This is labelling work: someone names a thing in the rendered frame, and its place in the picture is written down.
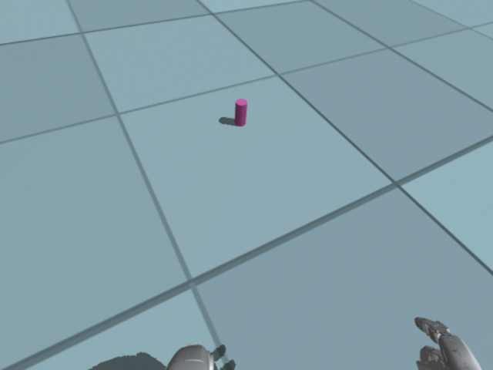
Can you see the right robot hand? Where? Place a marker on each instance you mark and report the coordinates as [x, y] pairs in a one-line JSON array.
[[454, 354]]

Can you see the can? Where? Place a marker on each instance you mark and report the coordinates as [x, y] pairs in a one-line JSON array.
[[240, 112]]

